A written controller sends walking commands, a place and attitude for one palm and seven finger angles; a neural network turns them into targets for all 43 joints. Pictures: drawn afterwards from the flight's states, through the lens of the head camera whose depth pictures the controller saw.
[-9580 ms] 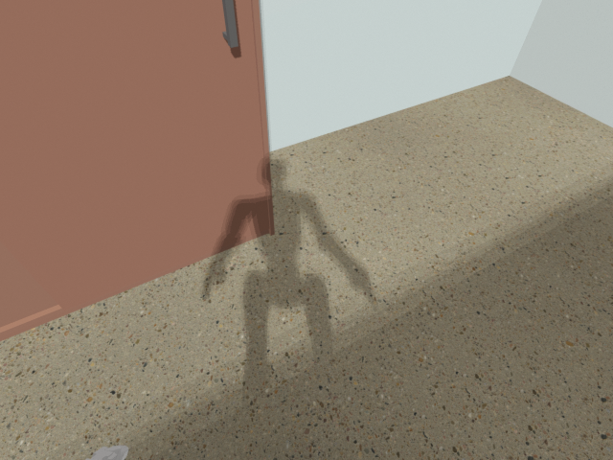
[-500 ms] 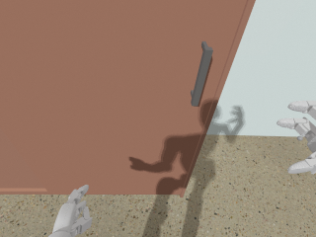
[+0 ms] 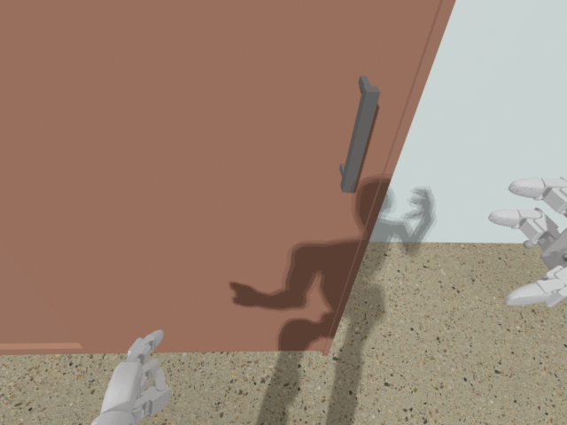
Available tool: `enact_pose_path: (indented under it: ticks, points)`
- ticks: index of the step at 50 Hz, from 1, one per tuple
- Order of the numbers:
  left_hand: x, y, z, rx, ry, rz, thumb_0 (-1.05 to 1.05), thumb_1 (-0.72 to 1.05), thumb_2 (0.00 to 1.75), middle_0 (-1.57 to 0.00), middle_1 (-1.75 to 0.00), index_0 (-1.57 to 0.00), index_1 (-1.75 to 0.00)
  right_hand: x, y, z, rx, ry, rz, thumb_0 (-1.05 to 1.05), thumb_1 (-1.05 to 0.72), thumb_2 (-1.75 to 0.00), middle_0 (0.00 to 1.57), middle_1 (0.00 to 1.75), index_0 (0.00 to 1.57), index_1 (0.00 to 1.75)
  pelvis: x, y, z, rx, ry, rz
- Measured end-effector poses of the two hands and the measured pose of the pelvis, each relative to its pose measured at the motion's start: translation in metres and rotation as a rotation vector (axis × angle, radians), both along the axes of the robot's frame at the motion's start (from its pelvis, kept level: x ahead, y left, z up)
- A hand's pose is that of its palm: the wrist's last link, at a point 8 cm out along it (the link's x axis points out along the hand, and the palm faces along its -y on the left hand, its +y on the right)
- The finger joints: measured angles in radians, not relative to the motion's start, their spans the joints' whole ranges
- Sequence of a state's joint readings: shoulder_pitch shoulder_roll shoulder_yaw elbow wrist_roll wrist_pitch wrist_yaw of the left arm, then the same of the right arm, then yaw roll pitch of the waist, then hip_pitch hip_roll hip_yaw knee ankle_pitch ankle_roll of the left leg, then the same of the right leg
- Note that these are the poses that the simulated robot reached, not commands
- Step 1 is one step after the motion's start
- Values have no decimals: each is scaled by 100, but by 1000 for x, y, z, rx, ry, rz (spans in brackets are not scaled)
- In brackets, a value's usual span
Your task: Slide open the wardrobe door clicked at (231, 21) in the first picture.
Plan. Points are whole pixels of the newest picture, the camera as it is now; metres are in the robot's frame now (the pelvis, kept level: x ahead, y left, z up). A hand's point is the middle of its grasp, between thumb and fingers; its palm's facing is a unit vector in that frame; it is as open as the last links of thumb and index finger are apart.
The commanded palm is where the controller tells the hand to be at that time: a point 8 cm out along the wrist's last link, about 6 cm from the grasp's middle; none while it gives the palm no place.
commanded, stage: move the hooked fingers beside the handle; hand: right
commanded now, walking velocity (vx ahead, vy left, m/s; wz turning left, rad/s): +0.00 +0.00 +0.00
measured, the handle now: (355, 137) +0.52 -0.11 +0.18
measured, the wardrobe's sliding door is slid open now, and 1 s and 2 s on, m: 0.00 0.00 0.00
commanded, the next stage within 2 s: none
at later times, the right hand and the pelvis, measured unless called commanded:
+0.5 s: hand (479, 209) +0.34 -0.24 +0.19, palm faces +0.00 +1.00 -0.02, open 14.0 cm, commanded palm +0.32 -0.28 +0.19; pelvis +0.00 +0.00 +0.00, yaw +1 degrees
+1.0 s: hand (444, 184) +0.40 -0.21 +0.19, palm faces -0.01 +1.00 +0.00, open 14.0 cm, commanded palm +0.38 -0.26 +0.19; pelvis +0.00 +0.00 +0.00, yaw +1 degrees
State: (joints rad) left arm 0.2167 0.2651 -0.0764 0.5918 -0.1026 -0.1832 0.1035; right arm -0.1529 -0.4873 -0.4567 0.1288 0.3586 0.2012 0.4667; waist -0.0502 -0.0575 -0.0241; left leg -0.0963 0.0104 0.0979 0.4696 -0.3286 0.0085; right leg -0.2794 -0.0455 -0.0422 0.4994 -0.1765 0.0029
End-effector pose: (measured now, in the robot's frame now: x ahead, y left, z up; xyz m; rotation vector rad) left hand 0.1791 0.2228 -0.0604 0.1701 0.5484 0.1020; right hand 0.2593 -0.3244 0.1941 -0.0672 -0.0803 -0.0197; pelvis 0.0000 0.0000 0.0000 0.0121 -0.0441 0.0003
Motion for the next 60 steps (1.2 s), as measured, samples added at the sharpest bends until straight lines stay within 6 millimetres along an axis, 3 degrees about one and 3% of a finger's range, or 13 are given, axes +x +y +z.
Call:
enact_pose_path:
  ticks: [9, 29, 60]
  points:
    - [-7, 1, -2, 1, 22, 12, 2, 90, 90, -20, -30, -20, -30, 23, 19, 1, 18, 2, 30, -1, 50, -30, 30, 120, 30, 120, -3, 0, 1, -2, 1, 0]
    - [-37, 24, -13, 35, 121, 97, 2, 90, 90, -20, -30, -20, -30, 69, 39, -3, 48, 30, 27, -1, 50, -30, 30, 120, 30, 120, -3, 2, 1, -2, 17, 12]
    - [-75, 38, -32, 50, 286, 186, 1, 90, 90, -20, -30, -20, -30, 146, 69, -8, 82, 64, 45, -1, 50, -30, 30, 120, 30, 120, 6, 0, -2, -4, 74, 28]
